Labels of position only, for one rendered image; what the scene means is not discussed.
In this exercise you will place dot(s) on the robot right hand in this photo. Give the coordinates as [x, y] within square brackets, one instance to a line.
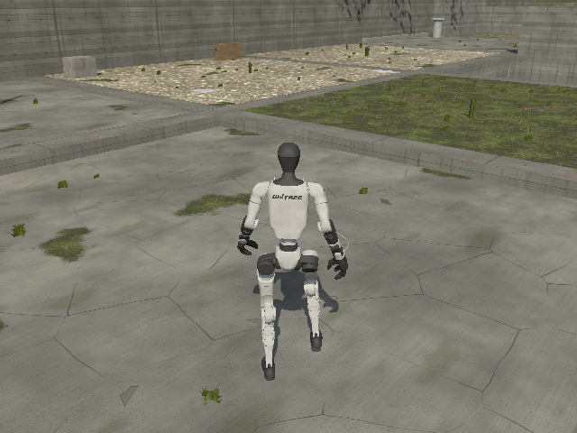
[343, 266]

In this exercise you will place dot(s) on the right robot foot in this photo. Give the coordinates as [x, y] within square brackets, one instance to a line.
[316, 341]

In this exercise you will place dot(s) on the robot right forearm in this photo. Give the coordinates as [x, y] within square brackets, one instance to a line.
[334, 243]

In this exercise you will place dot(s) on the right robot thigh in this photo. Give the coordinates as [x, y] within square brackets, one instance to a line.
[309, 262]

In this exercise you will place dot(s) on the robot left hand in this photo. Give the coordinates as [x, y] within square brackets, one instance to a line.
[251, 243]

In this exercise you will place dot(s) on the robot left upper arm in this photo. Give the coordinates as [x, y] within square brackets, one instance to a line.
[259, 190]

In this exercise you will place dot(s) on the robot right upper arm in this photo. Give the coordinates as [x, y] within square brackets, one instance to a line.
[318, 192]

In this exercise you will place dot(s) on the robot left forearm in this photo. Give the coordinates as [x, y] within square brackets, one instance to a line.
[245, 233]

